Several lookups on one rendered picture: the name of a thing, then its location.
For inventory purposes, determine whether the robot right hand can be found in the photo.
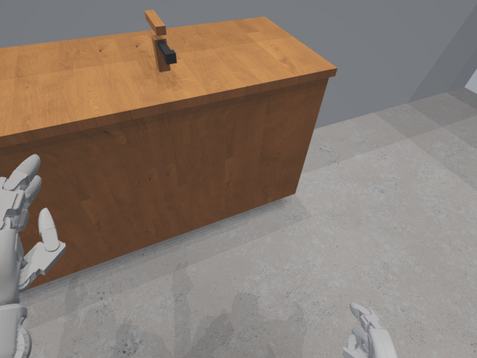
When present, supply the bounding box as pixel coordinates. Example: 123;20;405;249
343;302;399;358

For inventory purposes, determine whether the counter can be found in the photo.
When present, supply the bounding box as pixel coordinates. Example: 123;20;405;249
0;10;338;289

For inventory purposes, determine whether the tap lever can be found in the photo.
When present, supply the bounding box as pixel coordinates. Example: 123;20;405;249
157;40;177;65

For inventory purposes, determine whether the robot left forearm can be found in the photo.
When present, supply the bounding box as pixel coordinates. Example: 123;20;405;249
0;304;32;358

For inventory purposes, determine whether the robot left hand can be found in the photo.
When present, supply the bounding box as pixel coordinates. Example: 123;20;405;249
0;154;66;306

